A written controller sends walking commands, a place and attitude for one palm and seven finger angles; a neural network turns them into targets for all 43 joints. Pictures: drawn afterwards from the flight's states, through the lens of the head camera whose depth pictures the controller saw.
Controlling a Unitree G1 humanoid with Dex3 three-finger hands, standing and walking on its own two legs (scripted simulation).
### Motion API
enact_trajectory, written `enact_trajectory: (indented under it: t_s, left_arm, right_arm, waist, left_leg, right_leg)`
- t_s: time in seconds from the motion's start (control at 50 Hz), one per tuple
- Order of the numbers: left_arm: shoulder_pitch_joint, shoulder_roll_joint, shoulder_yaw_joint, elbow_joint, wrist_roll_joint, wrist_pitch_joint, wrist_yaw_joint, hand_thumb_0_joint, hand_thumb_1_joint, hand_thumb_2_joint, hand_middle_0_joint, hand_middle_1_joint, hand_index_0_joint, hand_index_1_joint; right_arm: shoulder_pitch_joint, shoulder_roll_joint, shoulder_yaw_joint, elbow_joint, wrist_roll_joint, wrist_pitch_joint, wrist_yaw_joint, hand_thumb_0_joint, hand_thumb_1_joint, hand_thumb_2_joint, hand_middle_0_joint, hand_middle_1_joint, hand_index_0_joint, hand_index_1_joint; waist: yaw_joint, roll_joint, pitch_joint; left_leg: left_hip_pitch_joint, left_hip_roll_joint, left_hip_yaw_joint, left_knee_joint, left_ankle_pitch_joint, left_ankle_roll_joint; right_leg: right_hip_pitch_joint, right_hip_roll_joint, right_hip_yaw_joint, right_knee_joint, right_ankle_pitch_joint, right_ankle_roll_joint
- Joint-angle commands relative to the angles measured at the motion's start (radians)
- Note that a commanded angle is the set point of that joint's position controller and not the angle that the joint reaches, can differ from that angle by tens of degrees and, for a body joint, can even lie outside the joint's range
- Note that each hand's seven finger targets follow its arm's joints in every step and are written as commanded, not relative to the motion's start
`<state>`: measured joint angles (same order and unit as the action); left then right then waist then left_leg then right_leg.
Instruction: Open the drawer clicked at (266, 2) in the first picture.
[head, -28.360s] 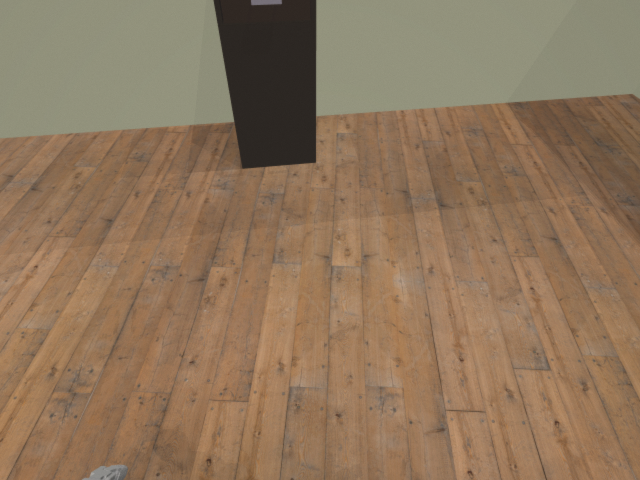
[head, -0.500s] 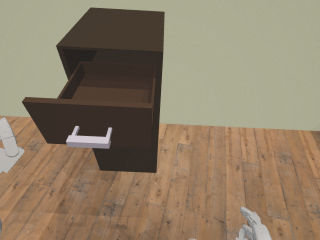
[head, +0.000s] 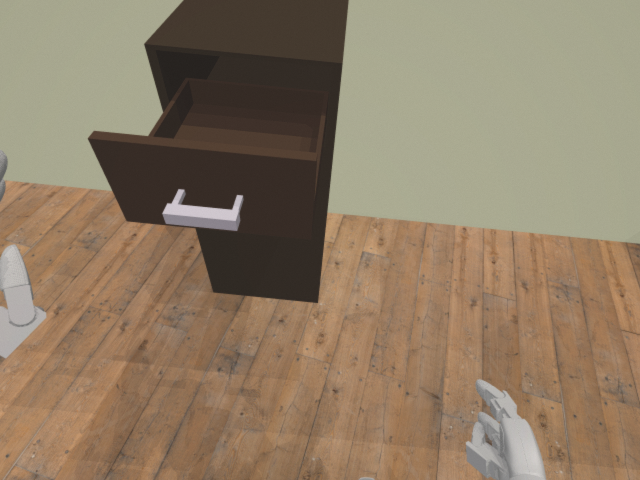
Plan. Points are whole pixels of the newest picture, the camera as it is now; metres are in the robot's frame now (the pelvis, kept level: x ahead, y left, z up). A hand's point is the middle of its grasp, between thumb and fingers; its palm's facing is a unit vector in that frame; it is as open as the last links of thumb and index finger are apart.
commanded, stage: stop stepping back and stand still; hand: left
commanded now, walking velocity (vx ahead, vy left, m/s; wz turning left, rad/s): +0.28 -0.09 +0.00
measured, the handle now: (206, 207) +0.50 +0.21 +0.03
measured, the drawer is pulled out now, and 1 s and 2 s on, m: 0.29 0.29 0.29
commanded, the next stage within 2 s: let the arm hang, fingers relaxed in 0.60 s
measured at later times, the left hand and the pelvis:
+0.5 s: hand out of the picture +0.12 +0.23 +0.20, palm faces +0.45 -0.76 -0.47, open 7.5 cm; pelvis -0.06 -0.01 +0.00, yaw +1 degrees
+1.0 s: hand out of the picture -0.02 +0.18 -0.16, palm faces +0.00 -0.98 -0.19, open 7.4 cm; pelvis -0.08 +0.00 +0.00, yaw +2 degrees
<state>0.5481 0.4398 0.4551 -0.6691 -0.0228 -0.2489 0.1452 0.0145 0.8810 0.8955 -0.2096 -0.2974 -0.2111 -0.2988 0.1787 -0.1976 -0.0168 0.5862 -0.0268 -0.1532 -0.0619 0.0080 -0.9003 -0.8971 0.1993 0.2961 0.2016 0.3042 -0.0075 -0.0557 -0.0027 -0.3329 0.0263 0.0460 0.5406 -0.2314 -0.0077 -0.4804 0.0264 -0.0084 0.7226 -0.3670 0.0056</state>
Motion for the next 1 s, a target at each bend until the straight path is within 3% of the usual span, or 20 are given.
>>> enact_trajectory:
  t_s: [0.0, 0.04, 0.06, 0.1, 0.12, 0.18, 0.24, 0.32, 0.38, 0.44, 0.5, 0.52, 0.6, 0.66, 0.68, 0.72, 0.76, 0.82, 0.88, 0.98]
  left_arm:
    - [0.024, 0.094, 0.077, -0.206, -0.002, -0.028, 0.028, 0.0, 0.9, 0.9, -0.2, -0.3, -0.2, -0.3]
    - [-0.033, 0.118, 0.078, -0.189, 0.003, -0.018, 0.029, 0.0, 0.9, 0.9, -0.2, -0.3, -0.2, -0.3]
    - [-0.05, 0.139, 0.092, -0.143, 0.001, -0.014, 0.029, 0.0, 0.9, 0.9, -0.2, -0.3, -0.2, -0.3]
    - [-0.135, 0.178, 0.115, -0.133, -0.002, -0.003, 0.032, 0.0, 0.9, 0.9, -0.2, -0.3, -0.2, -0.3]
    - [-0.141, 0.173, 0.107, -0.131, 0.001, -0.001, 0.033, 0.0, 0.9, 0.9, -0.2, -0.3, -0.2, -0.3]
    - [-0.091, 0.098, 0.047, -0.119, 0.006, -0.006, 0.033, 0.0, 0.9, 0.9, -0.2, -0.3, -0.2, -0.3]
    - [-0.041, 0.103, 0.039, -0.113, 0.015, -0.01, 0.037, 0.0, 0.9, 0.9, -0.2, -0.3, -0.2, -0.3]
    - [-0.051, 0.143, 0.076, -0.187, 0.008, -0.05, 0.041, 0.0, 0.9, 0.9, -0.2, -0.3, -0.2, -0.3]
    - [0.008, 0.113, 0.076, -0.145, 0.023, -0.037, 0.052, 0.0, 0.9, 0.9, -0.2, -0.3, -0.2, -0.3]
    - [-0.015, 0.112, 0.07, -0.087, 0.029, -0.035, 0.058, 0.0, 0.9, 0.9, -0.2, -0.3, -0.2, -0.3]
    - [-0.053, 0.133, 0.087, -0.114, 0.026, -0.044, 0.06, 0.0, 0.9, 0.9, -0.2, -0.3, -0.2, -0.3]
    - [-0.055, 0.131, 0.09, -0.109, 0.024, -0.043, 0.064, 0.0, 0.9, 0.9, -0.2, -0.3, -0.2, -0.3]
    - [-0.052, 0.088, 0.032, -0.126, 0.039, -0.029, 0.055, 0.0, 0.9, 0.9, -0.2, -0.3, -0.2, -0.3]
    - [-0.066, 0.088, 0.046, -0.167, 0.034, -0.054, 0.062, 0.0, 0.9, 0.9, -0.2, -0.3, -0.2, -0.3]
    - [-0.142, -0.1, -0.344, 0.689, 0.09, 0.166, -0.113, 0.0, 0.9, 0.9, -0.2, -0.3, -0.2, -0.3]
    - [-0.094, -0.132, -0.345, 0.758, 0.071, 0.258, -0.134, 0.0, 0.9, 0.9, -0.2, -0.3, -0.2, -0.3]
    - [-0.165, -0.085, -0.348, 0.86, 0.067, 0.261, -0.142, 0.0, 0.9, 0.9, -0.2, -0.3, -0.2, -0.3]
    - [-0.261, -0.016, -0.362, 1.042, 0.062, 0.267, -0.136, 0.0, 0.9, 0.9, -0.2, -0.3, -0.2, -0.3]
    - [-0.32, -0.011, -0.388, 1.236, 0.052, 0.269, -0.133, 0.0, 0.9, 0.9, -0.2, -0.3, -0.2, -0.3]
    - [-0.239, -0.057, -0.409, 1.494, 0.043, 0.256, -0.135, 0.0, 0.9, 0.9, -0.2, -0.3, -0.2, -0.3]
  right_arm:
    - [-0.012, -0.138, -0.039, -0.136, 0.025, -0.073, 0.001, 0.0, -0.9, -0.9, 0.2, 0.3, 0.2, 0.3]
    - [-0.046, -0.15, -0.032, -0.147, 0.03, -0.057, -0.001, 0.0, -0.9, -0.9, 0.2, 0.3, 0.2, 0.3]
    - [-0.047, -0.142, -0.032, -0.144, 0.028, -0.04, 0.001, 0.0, -0.9, -0.9, 0.2, 0.3, 0.2, 0.3]
    - [-0.05, -0.127, -0.034, -0.12, 0.024, -0.024, -0.005, 0.0, -0.9, -0.9, 0.2, 0.3, 0.2, 0.3]
    - [-0.056, -0.137, -0.041, -0.112, 0.024, -0.018, -0.006, 0.0, -0.9, -0.9, 0.2, 0.3, 0.2, 0.3]
    - [-0.039, -0.112, -0.023, -0.119, 0.013, -0.005, -0.005, 0.0, -0.9, -0.9, 0.2, 0.3, 0.2, 0.3]
    - [-0.013, -0.121, -0.014, -0.11, 0.004, -0.014, -0.018, 0.0, -0.9, -0.9, 0.2, 0.3, 0.2, 0.3]
    - [-0.024, -0.157, -0.029, -0.145, 0.005, -0.031, -0.023, 0.0, -0.9, -0.9, 0.2, 0.3, 0.2, 0.3]
    - [-0.026, -0.159, -0.025, -0.135, -0.004, -0.03, -0.029, 0.0, -0.9, -0.9, 0.2, 0.3, 0.2, 0.3]
    - [-0.021, -0.169, -0.035, -0.12, -0.016, -0.023, -0.037, 0.0, -0.9, -0.9, 0.2, 0.3, 0.2, 0.3]
    - [0.017, -0.152, -0.049, -0.092, -0.015, -0.007, -0.032, 0.0, -0.9, -0.9, 0.2, 0.3, 0.2, 0.3]
    - [0.015, -0.149, -0.046, -0.084, -0.017, 0.001, -0.029, 0.0, -0.9, -0.9, 0.2, 0.3, 0.2, 0.3]
    - [0.02, -0.136, -0.027, -0.09, -0.019, 0.006, -0.035, 0.0, -0.9, -0.9, 0.2, 0.3, 0.2, 0.3]
    - [-0.013, -0.145, -0.022, -0.115, -0.021, -0.017, -0.044, 0.0, -0.9, -0.9, 0.2, 0.3, 0.2, 0.3]
    - [-0.04, -0.346, -0.1, 0.157, -0.004, -0.028, 0.067, 0.0, -0.9, -0.9, 0.2, 0.3, 0.2, 0.3]
    - [0.021, -0.223, -0.076, 0.117, 0.01, 0.041, 0.052, 0.0, -0.9, -0.9, 0.2, 0.3, 0.2, 0.3]
    - [0.088, -0.189, -0.049, 0.134, 0.014, 0.069, 0.055, 0.0, -0.9, -0.9, 0.2, 0.3, 0.2, 0.3]
    - [0.091, -0.201, -0.04, 0.154, 0.003, 0.127, 0.061, 0.0, -0.9, -0.9, 0.2, 0.3, 0.2, 0.3]
    - [0.103, -0.17, -0.019, 0.209, -0.003, 0.149, 0.064, 0.0, -0.9, -0.9, 0.2, 0.3, 0.2, 0.3]
    - [0.104, -0.164, -0.014, 0.285, 0.004, 0.148, 0.052, 0.0, -0.9, -0.9, 0.2, 0.3, 0.2, 0.3]
  waist:
    - [-0.006, 0.247, -0.098]
    - [-0.014, 0.161, -0.053]
    - [-0.025, 0.005, -0.033]
    - [-0.005, -0.155, -0.069]
    - [-0.001, -0.115, -0.057]
    - [-0.011, -0.064, -0.078]
    - [-0.018, -0.011, -0.051]
    - [-0.004, 0.252, -0.06]
    - [-0.016, 0.216, 0.013]
    - [-0.021, 0.107, 0.037]
    - [-0.029, -0.124, -0.057]
    - [-0.032, -0.11, -0.071]
    - [-0.04, -0.025, -0.061]
    - [-0.007, 0.309, 0.009]
    - [-0.068, 0.279, 0.072]
    - [0.002, 0.003, -0.068]
    - [-0.014, -0.176, -0.054]
    - [-0.02, -0.159, 0.049]
    - [-0.019, 0.036, 0.107]
    - [0.023, 0.168, 0.015]
  left_leg:
    - [0.052, 0.223, -0.114, -0.167, 0.267, 0.102]
    - [-0.1, 0.158, -0.087, -0.127, -0.127, 0.061]
    - [-0.099, 0.067, -0.043, -0.015, -0.264, 0.027]
    - [0.0, -0.023, -0.011, 0.301, -0.232, 0.002]
    - [-0.04, -0.021, -0.021, 0.42, -0.213, 0.002]
    - [-0.009, 0.0, -0.01, 0.247, -0.201, 0.02]
    - [0.115, -0.016, 0.023, -0.07, -0.199, 0.045]
    - [0.006, 0.199, -0.277, -0.327, -0.444, 0.127]
    - [-0.185, 0.186, -0.222, -0.322, -0.42, 0.115]
    - [-0.21, 0.093, -0.136, -0.167, -0.415, 0.088]
    - [-0.052, -0.031, -0.032, 0.268, -0.259, 0.038]
    - [-0.06, -0.023, -0.046, 0.326, -0.251, 0.032]
    - [0.127, -0.011, -0.03, -0.029, -0.198, 0.052]
    - [-0.054, 0.224, -0.339, -0.345, -0.293, 0.123]
    - [-0.12, 0.204, -0.278, -0.103, 0.007, 0.14]
    - [-0.107, 0.146, -0.187, -0.008, 0.171, 0.091]
    - [-0.078, 0.037, -0.13, 0.056, 0.001, 0.056]
    - [-0.011, -0.009, -0.09, 0.062, -0.02, 0.051]
    - [-0.008, 0.017, -0.123, -0.064, -0.097, 0.056]
    - [-0.065, 0.072, -0.172, -0.227, -0.245, 0.059]
  right_leg:
    - [0.152, -0.015, -0.033, -0.056, -0.03, 0.019]
    - [0.302, -0.05, 0.011, -0.28, 0.069, 0.001]
    - [0.226, -0.138, 0.175, -0.416, -0.046, -0.055]
    - [0.031, -0.321, 0.449, -0.615, -0.385, -0.137]
    - [0.047, -0.331, 0.486, -0.624, -0.362, -0.155]
    - [0.125, -0.281, 0.275, -0.536, -0.147, -0.141]
    - [0.106, -0.233, 0.228, -0.526, -0.212, -0.101]
    - [0.179, -0.044, 0.045, -0.169, -0.049, -0.014]
    - [0.281, -0.022, -0.028, -0.102, 0.048, -0.004]
    - [0.26, -0.079, 0.074, -0.267, -0.083, -0.033]
    - [0.122, -0.326, 0.45, -0.563, -0.328, -0.159]
    - [0.14, -0.348, 0.455, -0.572, -0.266, -0.18]
    - [0.053, -0.225, 0.208, -0.469, -0.195, -0.109]
    - [0.123, -0.018, -0.015, -0.079, 0.005, -0.006]
    - [0.023, -0.064, 0.027, 0.049, 0.108, 0.003]
    - [0.166, -0.073, 0.055, -0.069, 0.192, -0.022]
    - [0.166, -0.133, 0.124, -0.223, 0.183, -0.047]
    - [0.077, -0.152, 0.174, -0.319, 0.034, -0.077]
    - [0.068, -0.116, 0.177, -0.343, -0.097, -0.06]
    - [0.298, -0.062, 0.112, -0.306, 0.065, -0.039]
